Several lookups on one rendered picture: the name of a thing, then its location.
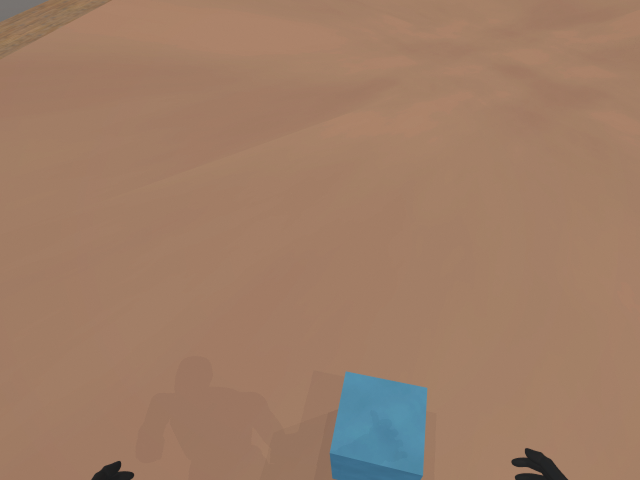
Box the right robot hand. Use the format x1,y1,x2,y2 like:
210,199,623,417
511,448,568,480

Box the carton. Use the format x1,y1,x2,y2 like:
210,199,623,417
330,371,427,480

